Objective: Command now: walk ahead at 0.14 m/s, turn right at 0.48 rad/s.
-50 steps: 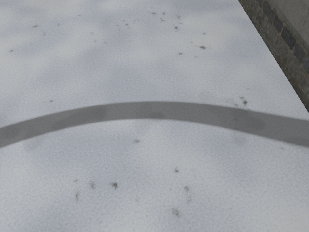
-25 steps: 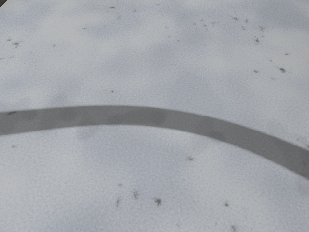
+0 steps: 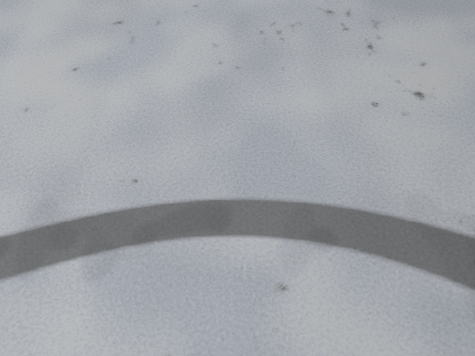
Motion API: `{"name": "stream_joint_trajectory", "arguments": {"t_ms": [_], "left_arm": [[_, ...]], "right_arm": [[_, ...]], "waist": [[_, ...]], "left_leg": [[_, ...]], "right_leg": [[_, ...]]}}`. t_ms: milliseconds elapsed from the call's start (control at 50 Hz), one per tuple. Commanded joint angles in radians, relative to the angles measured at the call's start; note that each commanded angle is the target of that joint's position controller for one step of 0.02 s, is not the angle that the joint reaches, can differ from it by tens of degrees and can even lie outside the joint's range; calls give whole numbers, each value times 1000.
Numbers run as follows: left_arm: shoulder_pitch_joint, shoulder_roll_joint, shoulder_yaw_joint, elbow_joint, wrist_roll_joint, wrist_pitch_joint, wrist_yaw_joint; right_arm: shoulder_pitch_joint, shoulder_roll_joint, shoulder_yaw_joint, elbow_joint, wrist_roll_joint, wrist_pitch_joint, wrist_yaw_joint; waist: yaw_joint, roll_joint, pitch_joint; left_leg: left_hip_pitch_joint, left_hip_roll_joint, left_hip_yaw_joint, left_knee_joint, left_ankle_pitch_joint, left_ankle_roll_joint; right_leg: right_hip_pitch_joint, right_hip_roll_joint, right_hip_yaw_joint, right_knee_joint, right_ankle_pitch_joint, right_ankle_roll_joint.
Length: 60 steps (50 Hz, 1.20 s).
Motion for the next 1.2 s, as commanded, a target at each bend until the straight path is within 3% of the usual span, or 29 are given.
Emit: {"name": "stream_joint_trajectory", "arguments": {"t_ms": [20, 120, 200, 240, 280, 300, 320, 340, 360, 380, 400, 420, 440, 500, 600, 680, 740, 780, 800, 820, 840, 860, 880, 920, 980, 1000, 1080, 1120, 1200], "left_arm": [[20, 164, 40, -64, -1, 2, 10], [74, 172, 51, -68, 5, 30, 24], [73, 165, 52, -77, 18, 43, 30], [55, 163, 50, -82, 20, 49, 32], [6, 162, 46, -90, 9, 54, 36], [-25, 154, 41, -99, -5, 53, 40], [10, 91, 20, -112, -9, 46, 39], [90, 63, 15, -114, -7, 48, 42], [71, 148, 30, -95, 27, 51, 43], [39, 155, 35, -88, 32, 48, 33], [10, 138, 30, -83, 31, 44, 20], [-11, 131, 28, -87, 33, 41, 6], [-15, 127, 25, -79, 37, 37, -6], [-56, 112, 16, -73, 36, 25, -21], [-204, 75, -4, -105, 30, 11, -27], [-271, 61, -15, -127, 25, 0, -27], [-247, 65, -15, -127, 21, -9, -19], [-112, 73, -7, -80, 25, -21, -7], [22, 117, 10, -36, 31, -33, 6], [166, 227, 38, -23, 48, -41, 21], [191, 278, 51, -6, 31, -33, 20], [105, 198, 32, -24, 23, -29, 16], [19, 131, 15, -46, 18, -34, 11], [-36, 62, -6, -55, 16, -52, 16], [-1, 66, -9, -31, 10, -73, 25], [9, 69, -9, -26, 5, -73, 27], [9, 53, -16, -15, 3, -54, 44], [34, 63, -14, 0, 1, -46, 53], [39, 102, 3, 11, 0, -29, 69]], "right_arm": [[86, -82, -20, -31, 3, 21, -8], [-26, -95, -21, -71, 14, 31, -17], [-32, -99, -16, -75, 27, 22, -25], [-14, -101, -14, -73, 33, 15, -29], [48, -98, -13, -57, 33, 7, -32], [92, -99, -13, -46, 22, -3, -35], [116, -145, -19, -49, 3, -13, -41], [88, -239, -36, -60, 6, -2, -35], [157, -215, -42, -31, 12, 6, -23], [156, -163, -28, -26, 12, 3, -12], [113, -129, -19, -24, 9, 1, -6], [101, -127, -18, -17, 9, -3, -6], [114, -132, -22, -5, 10, -11, -7], [173, -137, -30, 33, 21, -37, 1], [255, -139, -41, 88, 18, -50, 8], [300, -148, -49, 121, 13, -53, 14], [292, -156, -54, 132, 15, -53, 19], [268, -150, -54, 136, 24, -51, 18], [257, -119, -43, 129, 23, -55, 19], [231, -32, -17, 78, 41, -61, 26], [239, -72, -30, 69, 28, -53, 15], [240, -119, -46, 89, 15, -44, 14], [243, -96, -43, 104, 20, -44, 26], [244, -72, -43, 125, 14, -32, 36], [249, -50, -46, 131, 6, -10, 37], [228, -44, -46, 120, 7, -4, 37], [80, -7, -29, 58, 8, 3, 50], [25, 12, -17, 35, 5, 5, 54], [87, -26, -24, 33, -7, 4, 51]], "waist": [[-33, -80, -167], [16, -104, -150], [25, -126, -145], [20, -136, -146], [-22, -136, -139], [-53, -117, -141], [-38, 26, -204], [3, 231, -204], [-40, 162, -190], [-36, 75, -132], [-23, 58, -73], [-20, 113, -42], [-25, 141, -38], [-38, 88, -72], [-84, 96, -49], [-99, 96, -35], [-67, 91, -31], [9, 42, -55], [65, -31, -120], [126, -246, -221], [105, -278, -184], [52, -145, -91], [12, -116, -40], [-24, -125, -13], [-58, -109, -64], [-62, -110, -71], [-41, -140, -42], [-20, -141, -50], [-49, -144, -111]], "left_leg": [[81, -13, 36, -54, 73, -27], [13, -24, 5, -159, 74, -31], [61, -51, 6, -255, -8, -7], [138, -65, 10, -338, -38, 16], [282, -73, 18, -541, 37, 39], [408, -47, -4, -699, 182, 55], [543, 124, -166, -761, 224, 97], [629, 323, -431, -765, 386, 231], [593, 348, -502, -774, 244, 305], [543, 290, -455, -810, 11, 289], [495, 226, -380, -855, -149, 246], [489, 183, -330, -889, -176, 212], [500, 150, -289, -901, -131, 204], [562, 140, -237, -904, -12, 219], [571, 147, -196, -928, 13, 240], [525, 160, -171, -906, 36, 249], [449, 174, -159, -861, 102, 238], [344, 143, -113, -743, 178, 202], [263, 87, -53, -576, 224, 171], [59, -34, 62, -243, 36, 114], [-94, -114, 66, -46, -231, 115], [-106, -46, -20, 44, -166, 137], [-81, -13, -34, 40, -74, 137], [-24, 13, -17, 6, 21, 113], [10, -14, 26, 49, 73, 74], [1, -18, 42, 47, 92, 64], [18, -30, 118, -175, 219, 49], [74, -46, 157, -306, 263, 59], [191, -94, 188, -397, 171, 124]], "right_leg": [[34, -256, 209, -62, 575, -114], [132, -263, 310, -28, 425, -89], [181, -279, 347, 40, 543, -101], [177, -280, 366, 73, 593, -91], [137, -250, 379, 108, 520, -46], [75, -216, 374, 145, 409, -2], [0, -149, 294, 260, 122, 44], [-191, 35, 122, 379, -452, 69], [-249, 0, 92, 546, -533, 68], [-271, -29, 122, 597, -459, 67], [-280, -59, 124, 586, -377, 76], [-294, -72, 103, 571, -322, 86], [-299, -73, 82, 580, -273, 98], [-322, -106, 26, 567, -193, 120], [-338, -163, -43, 397, -151, 145], [-264, -163, -80, 266, -157, 125], [-123, -147, -106, 180, -141, 92], [113, -121, -110, 64, -88, 70], [301, -166, -34, 24, -131, 48], [501, -439, 329, -116, -421, -25], [442, -568, 597, -229, -549, -87], [339, -534, 503, -212, -565, -82], [252, -480, 386, -226, -458, -56], [184, -397, 183, -252, -150, -4], [198, -370, -19, -154, 571, 5], [196, -370, -60, -140, 668, 4], [157, -318, -185, -125, 684, 20], [169, -320, -211, -91, 699, 19], [236, -368, -212, 98, 866, 16]]}}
